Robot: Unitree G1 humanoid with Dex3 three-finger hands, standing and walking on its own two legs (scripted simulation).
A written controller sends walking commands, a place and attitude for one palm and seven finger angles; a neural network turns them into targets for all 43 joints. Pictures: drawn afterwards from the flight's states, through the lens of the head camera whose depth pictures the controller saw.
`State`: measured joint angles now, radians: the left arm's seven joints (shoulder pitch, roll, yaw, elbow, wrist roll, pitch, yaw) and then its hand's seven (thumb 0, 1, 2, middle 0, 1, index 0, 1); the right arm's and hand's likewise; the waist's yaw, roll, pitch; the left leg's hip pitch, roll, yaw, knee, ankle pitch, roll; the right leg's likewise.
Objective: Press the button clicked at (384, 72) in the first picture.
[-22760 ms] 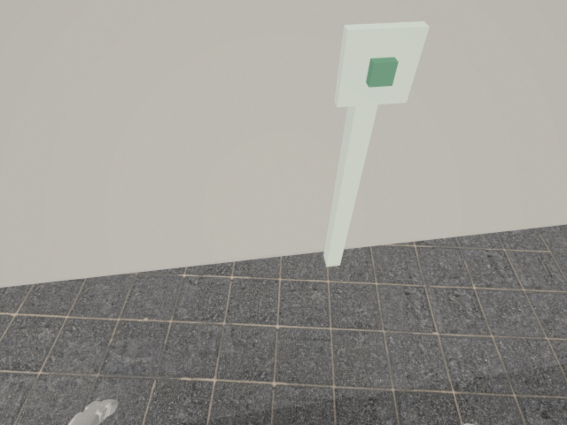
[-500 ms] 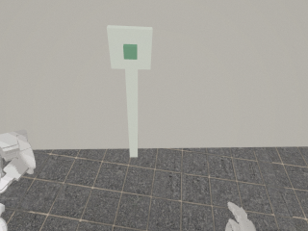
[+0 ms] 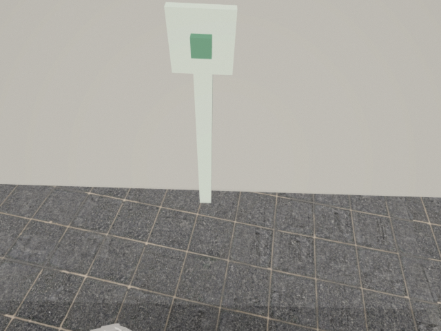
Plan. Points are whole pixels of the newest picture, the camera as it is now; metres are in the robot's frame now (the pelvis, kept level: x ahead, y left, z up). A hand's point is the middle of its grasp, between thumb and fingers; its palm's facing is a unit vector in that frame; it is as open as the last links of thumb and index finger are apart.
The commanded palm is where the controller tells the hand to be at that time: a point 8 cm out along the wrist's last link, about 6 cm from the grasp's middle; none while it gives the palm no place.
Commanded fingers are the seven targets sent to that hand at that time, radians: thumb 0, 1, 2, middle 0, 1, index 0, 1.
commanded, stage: let the arm hang, fingers relaxed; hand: left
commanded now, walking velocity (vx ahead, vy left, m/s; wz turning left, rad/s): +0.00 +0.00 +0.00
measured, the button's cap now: (201, 45) +0.77 +0.08 +0.12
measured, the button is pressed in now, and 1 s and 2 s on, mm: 0 0 0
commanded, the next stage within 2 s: stand and wait in 0.80 s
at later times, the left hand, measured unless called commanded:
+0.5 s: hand out of the picture +0.01 +0.19 -0.15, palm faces +0.01 -0.98 -0.19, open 7.0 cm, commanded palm none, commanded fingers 0.00 0.90 0.90 -0.20 -0.30 -0.20 -0.30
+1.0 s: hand out of the picture +0.01 +0.19 -0.16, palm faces +0.01 -0.98 -0.18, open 7.3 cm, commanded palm none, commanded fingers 0.00 0.90 0.90 -0.20 -0.30 -0.20 -0.30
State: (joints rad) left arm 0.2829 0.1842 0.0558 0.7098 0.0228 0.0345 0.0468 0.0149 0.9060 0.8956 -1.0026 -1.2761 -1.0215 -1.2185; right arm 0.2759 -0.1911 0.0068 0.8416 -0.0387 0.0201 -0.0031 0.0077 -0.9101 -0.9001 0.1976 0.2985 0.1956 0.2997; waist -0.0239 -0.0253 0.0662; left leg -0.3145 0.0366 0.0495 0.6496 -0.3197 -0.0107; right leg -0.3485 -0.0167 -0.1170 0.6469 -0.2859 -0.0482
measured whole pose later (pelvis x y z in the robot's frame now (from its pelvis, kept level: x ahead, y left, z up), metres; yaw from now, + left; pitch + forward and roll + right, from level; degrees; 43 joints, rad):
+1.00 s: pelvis +0.01 +0.02 +0.02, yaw -2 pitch -2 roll +0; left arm 0.29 0.11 0.01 1.15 0.01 0.00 0.04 0.00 0.91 0.90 -0.19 -0.30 -0.20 -0.30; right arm 0.33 -0.11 -0.01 1.13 -0.02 0.01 -0.03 0.00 -0.91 -0.90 0.20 0.30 0.19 0.30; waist -0.01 0.02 0.06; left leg -0.16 0.01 0.10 0.42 -0.23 0.02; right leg -0.21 -0.02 -0.07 0.42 -0.18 -0.01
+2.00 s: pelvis +0.03 +0.01 +0.02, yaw -2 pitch -1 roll +0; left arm 0.18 0.21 0.02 1.15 0.01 -0.02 0.02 0.00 0.91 0.90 -0.20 -0.30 -0.20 -0.30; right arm 0.22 -0.21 -0.02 1.14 -0.02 0.00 -0.03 0.00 -0.91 -0.90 0.20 0.30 0.20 0.30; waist -0.02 0.02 0.06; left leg -0.11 0.03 0.09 0.35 -0.22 0.00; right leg -0.15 0.00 -0.08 0.35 -0.18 -0.03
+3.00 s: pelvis +0.04 +0.00 +0.03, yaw -1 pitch -1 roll +0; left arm 0.10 0.29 0.02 1.15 0.01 -0.03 0.01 0.00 0.91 0.90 -0.20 -0.30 -0.20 -0.30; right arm 0.13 -0.30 -0.01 1.14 -0.02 0.00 -0.01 0.00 -0.91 -0.90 0.20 0.30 0.20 0.30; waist -0.01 0.02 0.06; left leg -0.06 0.04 0.08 0.28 -0.20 -0.02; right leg -0.12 0.01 -0.09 0.30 -0.16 -0.04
